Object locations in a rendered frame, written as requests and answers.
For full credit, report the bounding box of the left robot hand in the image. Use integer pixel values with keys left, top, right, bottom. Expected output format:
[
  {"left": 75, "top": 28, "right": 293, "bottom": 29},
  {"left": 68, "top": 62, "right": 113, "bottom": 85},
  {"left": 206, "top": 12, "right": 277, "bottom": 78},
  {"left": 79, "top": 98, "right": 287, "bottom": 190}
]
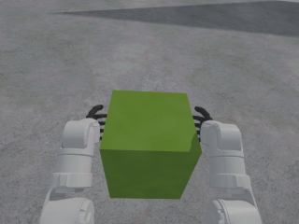
[{"left": 86, "top": 105, "right": 107, "bottom": 141}]

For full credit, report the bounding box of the right robot hand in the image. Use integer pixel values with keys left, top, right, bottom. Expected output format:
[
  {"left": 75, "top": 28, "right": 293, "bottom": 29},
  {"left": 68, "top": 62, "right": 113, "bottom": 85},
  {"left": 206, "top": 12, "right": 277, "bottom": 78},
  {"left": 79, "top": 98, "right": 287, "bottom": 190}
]
[{"left": 192, "top": 106, "right": 213, "bottom": 143}]

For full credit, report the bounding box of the left robot upper arm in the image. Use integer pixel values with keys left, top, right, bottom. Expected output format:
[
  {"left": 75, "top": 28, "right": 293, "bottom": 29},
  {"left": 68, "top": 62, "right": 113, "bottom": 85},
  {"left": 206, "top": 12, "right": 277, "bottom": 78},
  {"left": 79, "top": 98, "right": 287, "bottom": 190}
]
[{"left": 39, "top": 197, "right": 94, "bottom": 224}]

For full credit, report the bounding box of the left robot forearm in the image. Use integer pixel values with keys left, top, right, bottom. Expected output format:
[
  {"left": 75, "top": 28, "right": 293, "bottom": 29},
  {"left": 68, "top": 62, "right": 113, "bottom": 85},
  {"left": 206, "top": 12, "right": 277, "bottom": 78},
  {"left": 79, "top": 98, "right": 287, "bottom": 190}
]
[{"left": 37, "top": 118, "right": 100, "bottom": 224}]

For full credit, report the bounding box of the right robot forearm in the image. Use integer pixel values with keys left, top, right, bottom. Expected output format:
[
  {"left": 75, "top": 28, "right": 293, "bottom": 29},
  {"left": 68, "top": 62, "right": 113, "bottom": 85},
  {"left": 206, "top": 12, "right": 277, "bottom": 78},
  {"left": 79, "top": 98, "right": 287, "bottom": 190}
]
[{"left": 200, "top": 120, "right": 263, "bottom": 224}]

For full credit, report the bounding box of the carton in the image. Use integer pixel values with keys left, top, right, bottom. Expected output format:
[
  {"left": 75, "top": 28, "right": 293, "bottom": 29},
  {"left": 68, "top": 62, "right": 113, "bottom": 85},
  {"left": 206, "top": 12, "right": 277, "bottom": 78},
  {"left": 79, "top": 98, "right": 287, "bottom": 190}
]
[{"left": 99, "top": 90, "right": 202, "bottom": 200}]

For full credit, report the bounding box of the right robot upper arm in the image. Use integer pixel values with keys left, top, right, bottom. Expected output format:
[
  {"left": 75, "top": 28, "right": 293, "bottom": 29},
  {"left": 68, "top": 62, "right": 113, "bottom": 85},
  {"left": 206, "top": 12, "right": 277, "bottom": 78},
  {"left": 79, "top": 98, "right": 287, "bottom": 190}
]
[{"left": 206, "top": 197, "right": 262, "bottom": 224}]

